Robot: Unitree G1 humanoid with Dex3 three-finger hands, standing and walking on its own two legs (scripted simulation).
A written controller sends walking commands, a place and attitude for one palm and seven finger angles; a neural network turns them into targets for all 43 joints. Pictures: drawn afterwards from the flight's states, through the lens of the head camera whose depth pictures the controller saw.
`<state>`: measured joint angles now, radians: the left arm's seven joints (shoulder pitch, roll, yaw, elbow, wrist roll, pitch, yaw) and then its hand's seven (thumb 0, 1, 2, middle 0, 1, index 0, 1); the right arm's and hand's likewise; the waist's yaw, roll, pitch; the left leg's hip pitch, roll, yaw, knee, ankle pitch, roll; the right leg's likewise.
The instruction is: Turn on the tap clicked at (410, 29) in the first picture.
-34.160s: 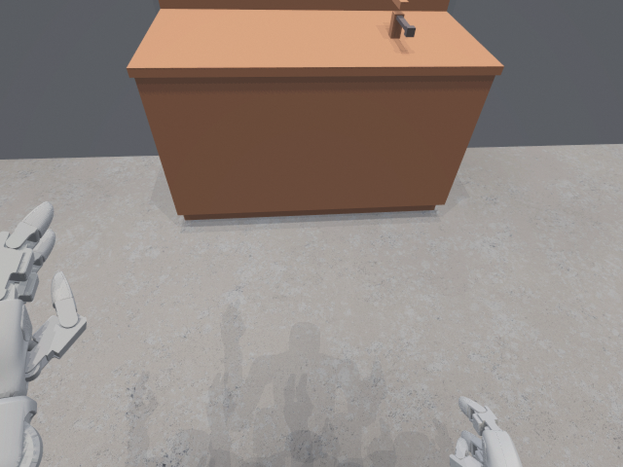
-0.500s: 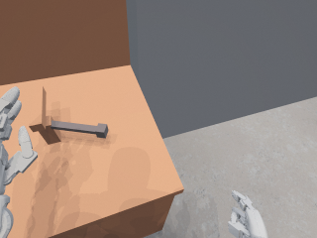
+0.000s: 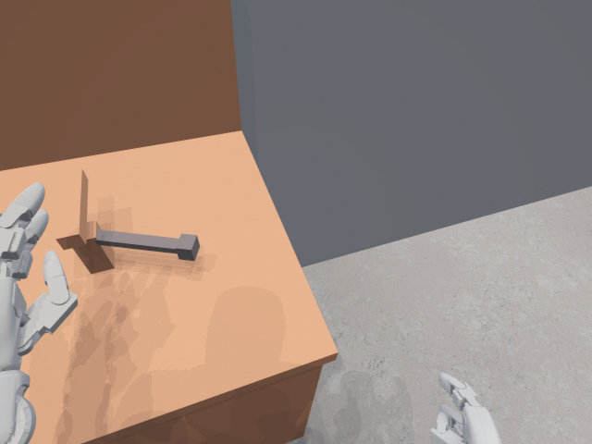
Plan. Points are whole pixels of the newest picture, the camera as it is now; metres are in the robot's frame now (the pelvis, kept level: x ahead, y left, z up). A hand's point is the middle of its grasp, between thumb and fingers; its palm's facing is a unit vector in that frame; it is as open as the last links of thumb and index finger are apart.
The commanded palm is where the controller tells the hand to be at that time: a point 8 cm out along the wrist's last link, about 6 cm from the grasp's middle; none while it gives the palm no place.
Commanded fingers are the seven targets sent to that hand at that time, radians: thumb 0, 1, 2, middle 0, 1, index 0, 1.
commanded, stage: shuffle to correct the standing spot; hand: left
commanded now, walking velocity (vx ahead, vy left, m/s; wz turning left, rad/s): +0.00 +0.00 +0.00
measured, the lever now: (188, 247) +0.37 +0.20 +0.04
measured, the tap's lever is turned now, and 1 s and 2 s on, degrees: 64 64 64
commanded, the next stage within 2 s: come to a stop and stand still in 0.72 s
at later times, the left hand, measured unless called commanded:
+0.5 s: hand (79, 325) +0.19 +0.22 +0.16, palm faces +0.39 -0.83 -0.39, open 7.4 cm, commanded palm +0.13 +0.26 +0.18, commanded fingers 0.00 0.90 0.90 -0.20 -0.30 -0.20 -0.30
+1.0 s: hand (114, 395) +0.13 +0.17 +0.16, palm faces +0.28 -0.86 -0.43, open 7.4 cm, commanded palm +0.07 +0.22 +0.18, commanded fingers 0.00 0.90 0.90 -0.20 -0.30 -0.20 -0.30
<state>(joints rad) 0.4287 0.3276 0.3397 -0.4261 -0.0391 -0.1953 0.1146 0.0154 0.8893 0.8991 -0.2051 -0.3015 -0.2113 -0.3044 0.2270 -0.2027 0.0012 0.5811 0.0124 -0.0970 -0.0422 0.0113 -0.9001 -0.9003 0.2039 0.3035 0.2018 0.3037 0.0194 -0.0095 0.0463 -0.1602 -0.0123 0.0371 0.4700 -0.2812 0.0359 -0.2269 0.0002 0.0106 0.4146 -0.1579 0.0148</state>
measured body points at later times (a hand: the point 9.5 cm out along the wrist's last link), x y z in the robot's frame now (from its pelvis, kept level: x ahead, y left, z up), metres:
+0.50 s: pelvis -0.04 -0.02 -0.01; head +0.01 -0.01 +0.44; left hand +0.16 +0.27 +0.18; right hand +0.15 -0.24 -0.09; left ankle -0.02 +0.09 -0.74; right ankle +0.04 -0.13 -0.74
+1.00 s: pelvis -0.10 -0.05 -0.01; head -0.05 -0.04 +0.44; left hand +0.11 +0.21 +0.18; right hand +0.06 -0.28 -0.10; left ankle -0.06 +0.08 -0.72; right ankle -0.06 -0.18 -0.74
